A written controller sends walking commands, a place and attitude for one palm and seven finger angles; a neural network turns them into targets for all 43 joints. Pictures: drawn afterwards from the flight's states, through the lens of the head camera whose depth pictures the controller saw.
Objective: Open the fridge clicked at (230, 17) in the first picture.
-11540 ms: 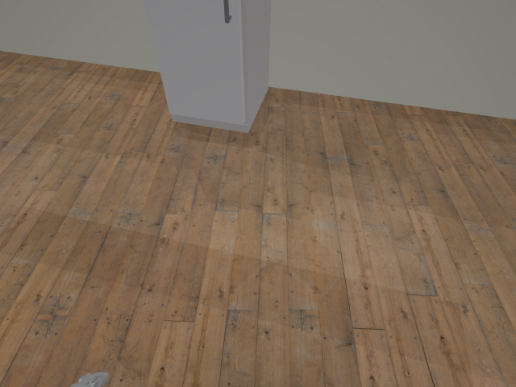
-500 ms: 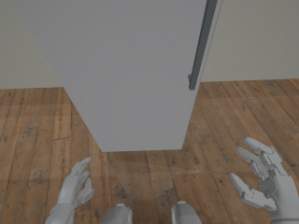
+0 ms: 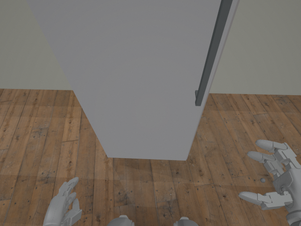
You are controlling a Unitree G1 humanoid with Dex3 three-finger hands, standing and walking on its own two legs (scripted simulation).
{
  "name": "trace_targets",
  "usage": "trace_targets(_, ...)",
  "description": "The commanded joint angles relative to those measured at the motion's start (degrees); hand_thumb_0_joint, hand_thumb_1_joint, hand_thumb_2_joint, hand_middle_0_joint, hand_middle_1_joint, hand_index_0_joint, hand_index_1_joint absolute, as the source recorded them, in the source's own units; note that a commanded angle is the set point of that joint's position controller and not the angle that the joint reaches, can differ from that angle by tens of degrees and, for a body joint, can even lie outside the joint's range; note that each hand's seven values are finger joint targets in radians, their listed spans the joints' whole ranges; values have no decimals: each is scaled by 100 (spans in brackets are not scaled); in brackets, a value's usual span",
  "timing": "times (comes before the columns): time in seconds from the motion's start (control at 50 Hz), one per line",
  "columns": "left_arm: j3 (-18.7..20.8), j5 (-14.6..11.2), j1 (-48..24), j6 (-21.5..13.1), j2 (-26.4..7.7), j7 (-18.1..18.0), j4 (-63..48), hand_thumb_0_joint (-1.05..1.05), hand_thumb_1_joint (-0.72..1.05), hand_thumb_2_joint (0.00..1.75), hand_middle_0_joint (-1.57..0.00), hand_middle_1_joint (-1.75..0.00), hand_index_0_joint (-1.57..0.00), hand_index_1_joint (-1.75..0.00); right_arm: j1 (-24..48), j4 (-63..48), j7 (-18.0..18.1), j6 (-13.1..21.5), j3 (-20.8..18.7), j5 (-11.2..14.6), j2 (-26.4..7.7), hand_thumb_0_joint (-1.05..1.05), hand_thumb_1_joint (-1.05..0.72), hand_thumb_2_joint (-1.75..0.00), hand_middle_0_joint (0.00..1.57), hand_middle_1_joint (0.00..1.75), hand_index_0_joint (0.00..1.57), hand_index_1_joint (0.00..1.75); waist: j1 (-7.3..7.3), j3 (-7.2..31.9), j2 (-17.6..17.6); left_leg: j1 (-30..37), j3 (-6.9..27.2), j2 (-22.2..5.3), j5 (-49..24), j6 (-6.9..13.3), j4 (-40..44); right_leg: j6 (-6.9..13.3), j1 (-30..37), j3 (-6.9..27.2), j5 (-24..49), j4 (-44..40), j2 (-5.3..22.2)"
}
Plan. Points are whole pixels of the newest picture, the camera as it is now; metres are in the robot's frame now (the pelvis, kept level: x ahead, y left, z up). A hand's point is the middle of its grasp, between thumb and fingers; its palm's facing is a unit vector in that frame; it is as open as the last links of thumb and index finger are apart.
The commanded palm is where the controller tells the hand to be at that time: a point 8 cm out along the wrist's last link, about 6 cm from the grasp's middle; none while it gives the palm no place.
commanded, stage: raise the hand to about handle height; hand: right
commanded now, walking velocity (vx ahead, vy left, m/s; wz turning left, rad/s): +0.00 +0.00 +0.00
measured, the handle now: (212, 41) +0.52 -0.13 +0.21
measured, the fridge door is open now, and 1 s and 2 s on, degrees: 0 0 0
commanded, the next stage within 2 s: move the hooked fingers beside the handle in 1.02 s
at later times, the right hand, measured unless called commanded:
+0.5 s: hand (282, 152) +0.28 -0.27 +0.10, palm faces +0.03 +1.00 -0.04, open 14.0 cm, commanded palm +0.25 -0.32 +0.11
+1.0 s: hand (279, 150) +0.28 -0.26 +0.11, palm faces +0.03 +1.00 -0.04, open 14.0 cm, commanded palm +0.25 -0.31 +0.11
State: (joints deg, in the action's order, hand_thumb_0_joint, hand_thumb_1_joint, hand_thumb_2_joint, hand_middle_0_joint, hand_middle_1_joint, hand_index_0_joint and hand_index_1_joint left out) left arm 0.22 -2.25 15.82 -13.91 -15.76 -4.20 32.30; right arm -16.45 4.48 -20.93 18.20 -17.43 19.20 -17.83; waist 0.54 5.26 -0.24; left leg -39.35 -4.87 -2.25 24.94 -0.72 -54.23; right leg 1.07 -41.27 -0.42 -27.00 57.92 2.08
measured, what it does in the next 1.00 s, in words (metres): stands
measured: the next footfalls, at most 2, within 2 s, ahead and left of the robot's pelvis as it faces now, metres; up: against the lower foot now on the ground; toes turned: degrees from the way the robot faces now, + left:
none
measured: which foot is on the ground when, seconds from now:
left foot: down 0.00-1.00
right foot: down 0.00-1.00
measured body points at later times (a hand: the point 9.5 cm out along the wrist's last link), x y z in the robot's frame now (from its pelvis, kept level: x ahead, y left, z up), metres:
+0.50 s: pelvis +0.01 +0.00 +0.02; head +0.05 +0.00 +0.47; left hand +0.18 +0.24 -0.05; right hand +0.27 -0.32 +0.11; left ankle +0.02 +0.13 -0.68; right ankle +0.02 -0.10 -0.68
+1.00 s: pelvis +0.01 +0.01 +0.03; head +0.04 +0.01 +0.47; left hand +0.17 +0.26 -0.05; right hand +0.27 -0.31 +0.11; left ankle +0.02 +0.13 -0.68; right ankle +0.02 -0.10 -0.68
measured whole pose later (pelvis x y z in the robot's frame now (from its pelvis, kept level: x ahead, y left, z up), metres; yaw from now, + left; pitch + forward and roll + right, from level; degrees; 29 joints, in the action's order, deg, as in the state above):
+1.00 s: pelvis +0.01 +0.01 +0.03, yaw +0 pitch +7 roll +1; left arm -2.0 -2.7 15.9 -12.2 -15.5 -5.3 32.7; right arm -1.7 18.8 -28.4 12.4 -24.6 20.6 -22.6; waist -0.4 3.8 -1.4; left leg -29.9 -4.5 -1.5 21.7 0.1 -45.0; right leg 0.1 -31.0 -1.0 -23.2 47.4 2.3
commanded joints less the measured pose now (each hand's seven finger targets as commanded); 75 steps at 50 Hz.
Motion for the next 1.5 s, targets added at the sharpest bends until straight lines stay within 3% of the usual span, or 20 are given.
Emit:
trace_targets(0.0, 207, -31, -231, -317, -704, -41, -902, 0, 90, 90, -20, -30, -20, -30, 658, -1120, -11, 289, -626, 167, -1047, 0, 38, -35, 29, 112, 29, 112, -106, 1095, -634, 670, -2, 342, -994, 208, 775, -90, 1001, 259, 1489, -1230, -157)
trace_targets(0.1, 165, -38, -214, -242, -732, -64, -956, 0, 90, 90, -20, -30, -20, -30, 1005, -848, -192, 16, -738, 220, -1185, 0, 50, -30, 30, 120, 30, 120, -86, 1076, -517, 824, -4, 360, -1249, 190, 910, -86, 1130, 231, 1632, -1309, -163)
trace_targets(0.26, 85, -46, -236, -205, -758, -157, -916, 0, 90, 90, -20, -30, -20, -30, 1868, -486, -474, -211, -965, 276, -1544, 0, 50, -30, 30, 120, 30, 120, -81, 1153, -513, 1078, 38, 366, -1454, 209, 1103, -63, 1382, 226, 1781, -1444, -174)
trace_targets(0.48, 65, -55, -227, -186, -795, -208, -822, 0, 90, 90, -20, -30, -20, -30, 2411, 126, -705, -423, -1393, 365, -2035, 0, 50, -30, 30, 120, 30, 120, -157, 1197, -424, 1486, 82, 333, -1810, 199, 1342, -50, 1580, 179, 2064, -1669, -180)
trace_targets(0.58, 97, -83, -179, -178, -809, -179, -840, 0, 90, 90, -20, -30, -20, -30, 2345, 397, -829, -477, -1144, 336, -1796, 0, 50, -30, 30, 120, 30, 120, -121, 1051, -363, 1407, 85, 334, -1741, 193, 1436, -34, 1629, 145, 1983, -1739, -185)
trace_targets(0.64, 110, -58, -194, -168, -825, -159, -874, 0, 90, 90, -20, -30, -20, -30, 2349, 403, -805, -433, -1276, 368, -1926, 0, 50, -30, 30, 120, 30, 120, -174, 1031, -233, 1547, 140, 322, -1718, 209, 1470, -21, 1512, 117, 1938, -1724, -200)
trace_targets(0.68, 124, -60, -191, -163, -809, -148, -881, 0, 90, 90, -20, -30, -20, -30, 2436, 174, -758, -323, -1360, 339, -2011, 0, 50, -30, 30, 120, 30, 120, -187, 1253, -408, 1592, 143, 314, -1842, 200, 1425, -21, 1650, 106, 2066, -1738, -203)
trace_targets(0.76, 112, -47, -177, -159, -787, -153, -853, 0, 90, 90, -20, -30, -20, -30, 2531, 56, -646, -181, -1422, 307, -2080, 0, 50, -30, 30, 120, 30, 120, -179, 1222, -549, 1575, 171, 331, -1794, 203, 1437, -23, 1702, 85, 2027, -1761, -196)
trace_targets(0.9, 109, -74, -204, -155, -775, -188, -814, 0, 90, 90, -20, -30, -20, -30, 2514, 241, -711, -176, -1268, 298, -1929, 0, 50, -30, 30, 120, 30, 120, -120, 1091, -542, 1520, 184, 315, -1685, 183, 1507, -13, 1691, 80, 1851, -1793, -201)
trace_targets(0.98, 96, -77, -229, -141, -793, -202, -821, 0, 90, 90, -20, -30, -20, -30, 2560, 467, -775, -235, -1263, 333, -1914, 0, 50, -30, 30, 120, 30, 120, -108, 926, -265, 1484, 206, 318, -1491, 166, 1560, -13, 1516, 87, 1630, -1802, -205)
trace_targets(1.04, 83, -78, -260, -158, -786, -207, -846, 0, 90, 90, -20, -30, -20, -30, 2665, 384, -771, -212, -1207, 316, -1930, 0, 50, -30, 30, 120, 30, 120, -121, 910, -417, 1479, 239, 308, -1313, 194, 1589, -2, 1540, 86, 1519, -1807, -211)
trace_targets(1.1, 89, -83, -264, -174, -772, -208, -856, 0, 90, 90, -20, -30, -20, -30, 2586, 375, -752, -190, -1260, 309, -1937, 0, 50, -30, 30, 120, 30, 120, -137, 1057, -309, 1510, 240, 301, -1323, 161, 1577, -2, 1560, 92, 1512, -1812, -214)
trace_targets(1.16, 66, -89, -247, -175, -797, -254, -770, 0, 90, 90, -20, -30, -20, -30, 3333, 449, -720, -159, -998, 273, -1822, 0, 50, -30, 30, 120, 30, 120, 27, 842, -286, 1309, 261, 311, -1068, 159, 1609, 1, 1519, 119, 1264, -1799, -205)
trace_targets(1.22, 67, -89, -189, -157, -816, -301, -686, 0, 90, 90, -20, -30, -20, -30, 3615, 793, -669, -177, -1044, 174, -1951, 0, 50, -30, 30, 120, 30, 120, 54, 824, -223, 1198, 276, 282, -819, 141, 1638, 0, 1437, 124, 1061, -1799, -205)
trace_targets(1.3, 51, -76, -186, -136, -790, -308, -648, 0, 90, 90, -20, -30, -20, -30, 4022, 928, -632, -129, -1005, 61, -2049, 0, 50, -30, 30, 120, 30, 120, 8, 1090, -509, 1325, 304, 249, -1005, 177, 1569, -3, 1540, 124, 1236, -1788, -214)
trace_targets(1.34, 65, -60, -120, -107, -809, -282, -659, 0, 90, 90, -20, -30, -20, -30, 3826, 1048, -620, -124, -1077, 85, -2101, 0, 50, -30, 30, 120, 30, 120, -61, 1288, -286, 1527, 291, 270, -1276, 191, 1507, 5, 1528, 118, 1482, -1747, -192)
trace_targets(1.36, 61, -69, -147, -95, -776, -258, -678, 0, 90, 90, -20, -30, -20, -30, 3847, 1046, -623, -114, -990, 84, -1963, 0, 50, -30, 30, 120, 30, 120, -72, 1321, -480, 1530, 288, 265, -1463, 190, 1470, -7, 1569, 93, 1607, -1751, -207)
trace_targets(1.42, 83, -70, -116, -34, -771, -209, -696, 0, 90, 90, -20, -30, -20, -30, 3771, 1109, -554, -161, -956, 77, -1880, 0, 50, -30, 30, 120, 30, 120, -72, 1295, -485, 1460, 245, 268, -1592, 172, 1441, -21, 1563, 70, 1679, -1767, -203)
trace_targets(1.46, 95, -68, -69, 25, -814, -187, -707, 0, 90, 90, -20, -30, -20, -30, 3659, 1317, -519, -204, -1119, 91, -2013, 0, 50, -30, 30, 120, 30, 120, -75, 1244, -108, 1579, 285, 280, -1640, 150, 1469, -5, 1369, 50, 1664, -1743, -194)
trace_targets(1.48, 105, -69, -44, 62, -825, -185, -691, 0, 90, 90, -20, -30, -20, -30, 3771, 1368, -484, -201, -1190, 53, -2113, 0, 50, -30, 30, 120, 30, 120, -74, 1202, -134, 1539, 273, 272, -1611, 148, 1458, -13, 1322, 56, 1636, -1765, -195)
